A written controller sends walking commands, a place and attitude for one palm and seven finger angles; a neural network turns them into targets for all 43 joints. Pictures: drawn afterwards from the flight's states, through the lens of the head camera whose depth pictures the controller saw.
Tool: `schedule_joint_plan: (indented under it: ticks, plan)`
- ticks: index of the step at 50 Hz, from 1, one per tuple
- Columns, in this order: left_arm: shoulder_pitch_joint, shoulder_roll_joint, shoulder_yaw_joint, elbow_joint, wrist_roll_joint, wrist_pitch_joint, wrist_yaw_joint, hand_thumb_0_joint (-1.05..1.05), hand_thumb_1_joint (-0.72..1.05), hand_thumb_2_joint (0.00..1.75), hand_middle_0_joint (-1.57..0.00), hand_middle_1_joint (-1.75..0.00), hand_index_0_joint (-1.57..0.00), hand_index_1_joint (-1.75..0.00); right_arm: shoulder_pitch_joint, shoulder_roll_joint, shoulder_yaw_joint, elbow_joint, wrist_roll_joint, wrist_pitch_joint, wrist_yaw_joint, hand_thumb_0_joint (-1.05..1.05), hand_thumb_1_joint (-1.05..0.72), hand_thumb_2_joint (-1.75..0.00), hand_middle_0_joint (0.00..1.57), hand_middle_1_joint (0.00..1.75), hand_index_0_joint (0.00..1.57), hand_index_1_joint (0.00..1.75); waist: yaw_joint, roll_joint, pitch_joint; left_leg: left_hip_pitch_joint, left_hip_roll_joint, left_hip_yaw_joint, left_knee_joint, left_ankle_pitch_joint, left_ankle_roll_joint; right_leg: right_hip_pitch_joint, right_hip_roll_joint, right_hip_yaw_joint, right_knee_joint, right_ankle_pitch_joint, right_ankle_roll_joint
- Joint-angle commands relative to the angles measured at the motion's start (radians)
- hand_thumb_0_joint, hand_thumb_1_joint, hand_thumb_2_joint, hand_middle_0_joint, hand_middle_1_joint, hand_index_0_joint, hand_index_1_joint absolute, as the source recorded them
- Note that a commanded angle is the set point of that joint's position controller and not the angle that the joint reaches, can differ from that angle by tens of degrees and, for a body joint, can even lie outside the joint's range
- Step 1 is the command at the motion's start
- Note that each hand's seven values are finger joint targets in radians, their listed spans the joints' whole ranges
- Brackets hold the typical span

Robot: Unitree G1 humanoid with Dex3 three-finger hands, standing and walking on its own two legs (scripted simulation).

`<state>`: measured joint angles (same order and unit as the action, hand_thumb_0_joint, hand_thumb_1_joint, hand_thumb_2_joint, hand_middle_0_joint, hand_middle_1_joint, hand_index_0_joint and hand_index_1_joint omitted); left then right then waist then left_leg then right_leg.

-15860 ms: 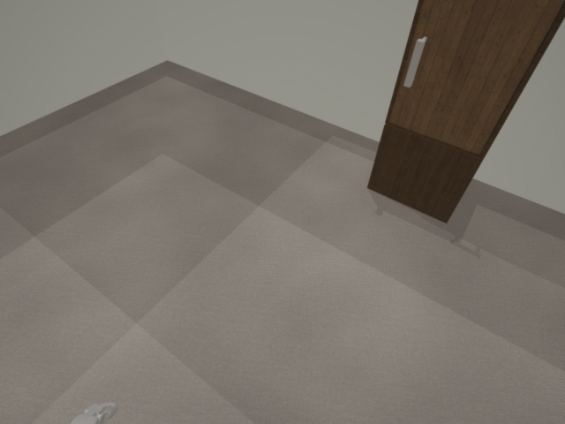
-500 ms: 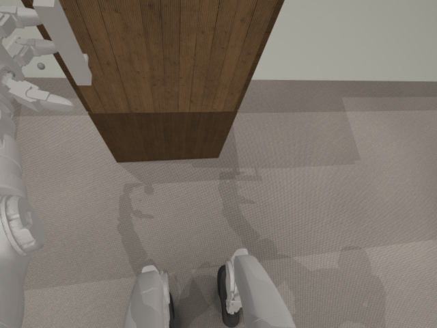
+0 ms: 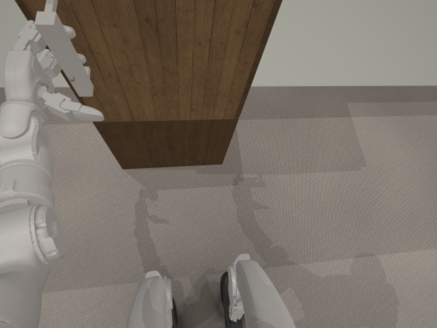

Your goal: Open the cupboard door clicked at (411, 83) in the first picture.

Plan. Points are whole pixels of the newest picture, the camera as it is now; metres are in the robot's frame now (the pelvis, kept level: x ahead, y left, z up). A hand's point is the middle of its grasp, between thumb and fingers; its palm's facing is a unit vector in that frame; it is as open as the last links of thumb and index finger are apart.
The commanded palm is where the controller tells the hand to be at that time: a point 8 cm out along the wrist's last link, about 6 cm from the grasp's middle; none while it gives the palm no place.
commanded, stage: slide the fingers in behind the handle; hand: left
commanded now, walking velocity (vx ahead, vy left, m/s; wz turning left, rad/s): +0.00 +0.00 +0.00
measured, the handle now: (70, 51) +0.59 +0.20 +0.05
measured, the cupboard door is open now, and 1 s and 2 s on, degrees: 0 1 25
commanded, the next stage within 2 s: close the thumb around the handle in 0.48 s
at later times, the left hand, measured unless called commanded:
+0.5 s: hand (66, 80) +0.52 +0.20 +0.06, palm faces -0.02 -1.00 -0.02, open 14.0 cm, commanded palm +0.50 +0.24 +0.04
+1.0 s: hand (75, 76) +0.53 +0.19 +0.05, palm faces -0.02 -1.00 -0.03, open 9.1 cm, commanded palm +0.51 +0.23 +0.04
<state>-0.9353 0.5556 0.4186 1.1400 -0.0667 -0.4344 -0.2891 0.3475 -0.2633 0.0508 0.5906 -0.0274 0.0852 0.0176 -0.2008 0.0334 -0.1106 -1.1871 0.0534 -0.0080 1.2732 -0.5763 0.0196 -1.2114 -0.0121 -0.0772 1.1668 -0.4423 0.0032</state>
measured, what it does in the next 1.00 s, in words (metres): stands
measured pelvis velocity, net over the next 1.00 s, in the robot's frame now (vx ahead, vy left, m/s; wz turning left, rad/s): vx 0.00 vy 0.01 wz -0.01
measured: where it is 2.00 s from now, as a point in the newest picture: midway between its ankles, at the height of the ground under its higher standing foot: (201, 325)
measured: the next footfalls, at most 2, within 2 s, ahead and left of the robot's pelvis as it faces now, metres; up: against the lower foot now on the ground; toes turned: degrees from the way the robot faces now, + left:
none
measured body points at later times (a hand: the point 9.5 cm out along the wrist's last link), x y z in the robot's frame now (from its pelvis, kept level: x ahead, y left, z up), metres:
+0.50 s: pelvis +0.00 +0.00 +0.00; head +0.16 +0.02 +0.42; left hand +0.51 +0.25 +0.06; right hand +0.01 -0.27 -0.11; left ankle +0.00 +0.10 -0.62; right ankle +0.05 -0.13 -0.62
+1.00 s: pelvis +0.00 +0.01 +0.00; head +0.17 +0.03 +0.41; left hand +0.53 +0.25 +0.05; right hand +0.00 -0.25 -0.11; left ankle +0.00 +0.10 -0.62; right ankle +0.05 -0.13 -0.62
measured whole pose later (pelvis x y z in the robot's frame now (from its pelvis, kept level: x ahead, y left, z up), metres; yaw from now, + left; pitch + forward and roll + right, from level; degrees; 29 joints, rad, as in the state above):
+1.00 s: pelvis +0.00 +0.01 +0.00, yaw +0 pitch +29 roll -4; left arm -0.97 0.55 0.42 1.16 -0.05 -0.43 -0.26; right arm 0.36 -0.26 0.06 0.60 -0.04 0.08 0.02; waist -0.22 0.04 -0.12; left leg -1.21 0.05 0.00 1.29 -0.58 0.03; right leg -1.23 -0.01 -0.07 1.17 -0.44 0.02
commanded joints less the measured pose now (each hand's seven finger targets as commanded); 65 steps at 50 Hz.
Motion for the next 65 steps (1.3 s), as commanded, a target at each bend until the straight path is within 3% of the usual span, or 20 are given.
schedule_joint_plan:
  ticks: [1, 4, 11, 15, 18, 20, 23, 25, 29, 31, 36, 38, 43, 48, 52, 54, 58, 60, 61, 65]
  plan:
    - [-0.428, 0.212, 0.012, -0.177, -0.019, -0.050, 0.002, 0.00, -0.50, 0.30, -0.30, -1.20, -0.30, -1.20, 0.200, -0.190, -0.069, -0.024, 0.000, -0.006, -0.018, 0.00, -0.90, -0.90, 0.20, 0.30, 0.20, 0.30, -0.030, 0.136, -0.540, 0.346, -0.029, -0.058, -0.140, 0.432, 0.008, 0.293, 0.045, 0.035, -0.105, 0.263, -0.020]
    - [-0.437, 0.241, 0.038, -0.240, -0.019, -0.072, 0.016, 0.00, -0.50, 0.30, -0.30, -1.20, -0.30, -1.20, 0.199, -0.187, -0.071, -0.028, -0.005, -0.010, -0.016, 0.00, -0.90, -0.90, 0.20, 0.30, 0.20, 0.30, -0.012, 0.175, -0.627, 0.388, -0.029, -0.057, -0.126, 0.498, 0.003, 0.320, 0.044, 0.040, -0.089, 0.320, -0.022]
    - [-0.400, 0.320, 0.086, -0.221, 0.003, -0.076, 0.026, 0.00, -0.50, 0.30, -0.30, -1.20, -0.30, -1.20, 0.184, -0.180, -0.061, -0.048, 0.001, -0.008, -0.018, 0.00, -0.90, -0.90, 0.20, 0.30, 0.20, 0.30, 0.003, 0.127, -0.590, 0.255, -0.037, -0.027, -0.126, 0.423, 0.016, 0.433, 0.044, 0.067, -0.093, 0.345, -0.018]
    - [-0.353, 0.286, 0.071, -0.227, -0.019, -0.072, -0.006, 0.00, -0.50, 0.30, -0.30, -1.20, -0.30, -1.20, 0.184, -0.183, -0.066, -0.049, 0.006, -0.009, -0.017, 0.00, -0.90, -0.90, 0.20, 0.30, 0.20, 0.30, 0.007, 0.144, -0.609, 0.313, -0.034, -0.031, -0.134, 0.464, 0.011, 0.419, 0.045, 0.059, -0.098, 0.363, -0.019]
    - [-0.360, 0.224, 0.024, -0.174, -0.039, -0.053, -0.034, 0.00, -0.50, 0.30, -0.30, -1.20, -0.30, -1.20, 0.183, -0.185, -0.066, -0.033, 0.011, -0.011, -0.020, 0.00, -0.90, -0.90, 0.20, 0.30, 0.20, 0.30, -0.021, 0.105, -0.538, 0.294, -0.031, -0.036, -0.139, 0.417, 0.014, 0.372, 0.047, 0.052, -0.113, 0.317, -0.015]
    - [-0.403, 0.223, 0.014, -0.177, -0.040, -0.046, -0.040, 0.00, -0.50, 0.30, -0.30, -1.20, -0.30, -1.20, 0.185, -0.188, -0.067, -0.028, 0.011, -0.015, -0.024, 0.00, -0.90, -0.90, 0.20, 0.30, 0.20, 0.30, -0.031, 0.110, -0.523, 0.287, -0.031, -0.040, -0.141, 0.384, 0.016, 0.349, 0.047, 0.052, -0.117, 0.277, -0.014]
    - [-0.396, 0.219, 0.020, -0.191, -0.043, -0.057, -0.038, 0.00, -0.50, 0.30, -0.30, -1.20, -0.30, -1.20, 0.193, -0.190, -0.071, -0.024, 0.006, -0.020, -0.023, 0.00, -0.90, -0.90, 0.20, 0.30, 0.20, 0.30, -0.017, 0.152, -0.570, 0.352, -0.031, -0.048, -0.140, 0.425, 0.008, 0.317, 0.046, 0.043, -0.108, 0.277, -0.020]
    - [-0.393, 0.250, 0.043, -0.169, -0.038, -0.060, -0.028, 0.00, -0.50, 0.30, -0.30, -1.20, -0.30, -1.20, 0.191, -0.194, -0.067, -0.020, 0.003, -0.021, -0.023, 0.00, -0.90, -0.90, 0.20, 0.30, 0.20, 0.30, -0.014, 0.120, -0.545, 0.322, -0.030, -0.052, -0.137, 0.406, 0.009, 0.314, 0.046, 0.042, -0.106, 0.255, -0.020]
    - [-0.426, 0.221, 0.012, -0.174, -0.022, -0.072, -0.013, 0.00, -0.50, 0.30, -0.30, -1.20, -0.30, -1.20, 0.186, -0.191, -0.066, -0.023, 0.000, -0.023, -0.018, 0.00, -0.90, -0.90, 0.20, 0.30, 0.20, 0.30, -0.018, 0.170, -0.524, 0.354, -0.029, -0.061, -0.144, 0.397, 0.003, 0.255, 0.047, 0.031, -0.102, 0.213, -0.025]
    - [-0.424, 0.247, 0.029, -0.163, -0.015, -0.071, -0.003, 0.00, -0.39, 0.35, -0.31, -1.21, -0.31, -1.21, 0.185, -0.197, -0.064, -0.027, 0.000, -0.020, -0.020, 0.00, -0.90, -0.90, 0.20, 0.30, 0.20, 0.30, -0.020, 0.139, -0.523, 0.336, -0.028, -0.065, -0.144, 0.387, 0.005, 0.260, 0.048, 0.031, -0.098, 0.204, -0.024]
    - [-0.490, 0.241, 0.020, -0.199, -0.010, -0.082, 0.014, 0.00, -0.11, 0.47, -0.33, -1.24, -0.33, -1.24, 0.188, -0.200, -0.066, -0.020, -0.006, -0.022, -0.019, 0.00, -0.90, -0.90, 0.20, 0.30, 0.20, 0.30, -0.029, 0.189, -0.566, 0.403, -0.023, -0.086, -0.140, 0.428, -0.005, 0.209, 0.046, 0.020, -0.086, 0.198, -0.026]
    - [-0.470, 0.249, 0.029, -0.203, -0.007, -0.090, 0.018, 0.00, 0.00, 0.52, -0.34, -1.25, -0.34, -1.25, 0.196, -0.202, -0.067, -0.021, -0.009, -0.020, -0.016, 0.00, -0.90, -0.90, 0.20, 0.30, 0.20, 0.30, -0.014, 0.209, -0.603, 0.449, -0.021, -0.098, -0.144, 0.474, -0.016, 0.206, 0.048, 0.013, -0.078, 0.208, -0.030]
    - [-0.471, 0.212, 0.005, -0.165, -0.003, -0.066, 0.026, 0.00, 0.28, 0.64, -0.36, -1.28, -0.36, -1.28, 0.201, -0.200, -0.065, -0.014, -0.008, -0.012, -0.015, 0.00, -0.90, -0.90, 0.20, 0.30, 0.20, 0.30, -0.035, 0.169, -0.563, 0.422, -0.017, -0.096, -0.140, 0.477, -0.011, 0.198, 0.048, 0.010, -0.083, 0.220, -0.025]
    - [-0.434, 0.233, 0.036, -0.201, -0.005, -0.066, 0.034, 0.00, 0.56, 0.76, -0.38, -1.31, -0.38, -1.31, 0.209, -0.195, -0.067, -0.026, -0.012, -0.007, -0.010, 0.00, -0.90, -0.90, 0.20, 0.30, 0.20, 0.30, -0.009, 0.189, -0.619, 0.443, -0.019, -0.089, -0.138, 0.535, -0.013, 0.243, 0.050, 0.014, -0.081, 0.269, -0.027]
    - [-0.405, 0.234, 0.039, -0.165, -0.005, -0.065, 0.033, 0.00, 0.79, 0.85, -0.39, -1.34, -0.39, -1.34, 0.209, -0.189, -0.063, -0.030, -0.008, -0.002, -0.010, 0.00, -0.90, -0.90, 0.20, 0.30, 0.20, 0.30, -0.017, 0.126, -0.555, 0.366, -0.023, -0.075, -0.139, 0.494, -0.001, 0.283, 0.053, 0.021, -0.086, 0.285, -0.025]
    - [-0.421, 0.244, 0.043, -0.180, -0.005, -0.065, 0.031, 0.00, 0.90, 0.90, -0.40, -1.35, -0.40, -1.35, 0.206, -0.192, -0.064, -0.028, -0.007, 0.000, -0.010, 0.00, -0.90, -0.90, 0.20, 0.30, 0.20, 0.30, -0.017, 0.145, -0.555, 0.367, -0.023, -0.071, -0.142, 0.473, -0.001, 0.278, 0.051, 0.023, -0.091, 0.270, -0.023]
    - [-0.395, 0.232, 0.036, -0.235, -0.011, -0.085, 0.021, 0.00, 0.90, 0.90, -0.40, -1.35, -0.40, -1.35, 0.204, -0.186, -0.070, -0.033, -0.007, -0.001, -0.009, 0.00, -0.90, -0.90, 0.20, 0.30, 0.20, 0.30, -0.003, 0.187, -0.617, 0.439, -0.022, -0.072, -0.138, 0.557, -0.008, 0.290, 0.050, 0.024, -0.086, 0.319, -0.026]
    - [-0.359, 0.267, 0.080, -0.187, -0.020, -0.074, 0.028, 0.00, 0.90, 0.90, -0.40, -1.35, -0.40, -1.35, 0.200, -0.188, -0.067, -0.035, -0.005, 0.003, -0.010, 0.00, -0.90, -0.90, 0.20, 0.30, 0.20, 0.30, 0.006, 0.134, -0.567, 0.376, -0.023, -0.065, -0.139, 0.516, -0.004, 0.316, 0.052, 0.026, -0.089, 0.312, -0.024]
    - [-0.371, 0.261, 0.073, -0.192, -0.022, -0.070, 0.033, 0.00, 0.90, 0.90, -0.40, -1.35, -0.40, -1.35, 0.197, -0.187, -0.065, -0.040, -0.002, 0.004, -0.012, 0.00, -0.90, -0.90, 0.20, 0.30, 0.20, 0.30, -0.004, 0.118, -0.554, 0.342, -0.027, -0.057, -0.142, 0.487, 0.002, 0.332, 0.051, 0.031, -0.093, 0.312, -0.020]
    - [-0.362, 0.279, 0.080, -0.216, -0.005, -0.082, 0.043, 0.00, 0.90, 0.90, -0.40, -1.35, -0.40, -1.35, 0.191, -0.183, -0.064, -0.049, -0.003, -0.001, -0.012, 0.00, -0.90, -0.90, 0.20, 0.30, 0.20, 0.30, 0.013, 0.157, -0.578, 0.346, -0.031, -0.049, -0.141, 0.487, 0.001, 0.351, 0.048, 0.039, -0.088, 0.322, -0.022]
